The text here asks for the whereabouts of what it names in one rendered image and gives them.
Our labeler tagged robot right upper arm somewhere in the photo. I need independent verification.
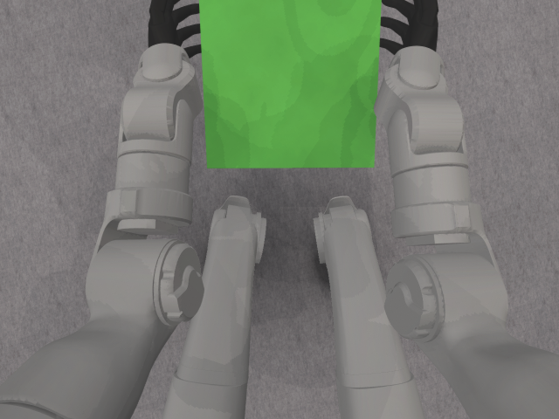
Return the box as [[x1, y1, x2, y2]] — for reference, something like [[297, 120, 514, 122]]
[[384, 252, 559, 419]]

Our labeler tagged left robot hand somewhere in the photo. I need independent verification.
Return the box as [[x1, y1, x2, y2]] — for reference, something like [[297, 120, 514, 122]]
[[148, 0, 202, 58]]

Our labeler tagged right robot hand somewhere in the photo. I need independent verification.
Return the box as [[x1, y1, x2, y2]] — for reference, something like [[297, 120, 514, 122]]
[[379, 0, 438, 55]]

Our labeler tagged right robot shin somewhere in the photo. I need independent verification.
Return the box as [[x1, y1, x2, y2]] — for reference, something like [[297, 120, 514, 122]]
[[323, 196, 372, 237]]

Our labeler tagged robot left upper arm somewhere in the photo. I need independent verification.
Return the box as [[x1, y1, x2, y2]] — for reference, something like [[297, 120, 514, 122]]
[[0, 239, 204, 419]]

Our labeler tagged robot left forearm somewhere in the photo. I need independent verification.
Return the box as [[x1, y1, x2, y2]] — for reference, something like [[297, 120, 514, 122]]
[[86, 43, 204, 305]]

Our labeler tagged robot right forearm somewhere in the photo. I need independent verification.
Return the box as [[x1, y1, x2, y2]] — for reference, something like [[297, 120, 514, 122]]
[[374, 46, 508, 305]]

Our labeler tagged robot right thigh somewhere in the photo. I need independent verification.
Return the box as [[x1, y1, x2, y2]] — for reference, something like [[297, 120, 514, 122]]
[[313, 205, 425, 419]]

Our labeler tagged carton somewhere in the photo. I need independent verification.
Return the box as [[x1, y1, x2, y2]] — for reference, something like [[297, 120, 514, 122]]
[[199, 0, 382, 168]]

